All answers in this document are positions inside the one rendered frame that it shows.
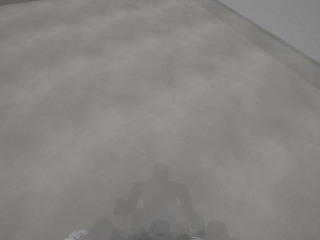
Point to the robot left hand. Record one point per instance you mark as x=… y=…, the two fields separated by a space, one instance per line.
x=77 y=235

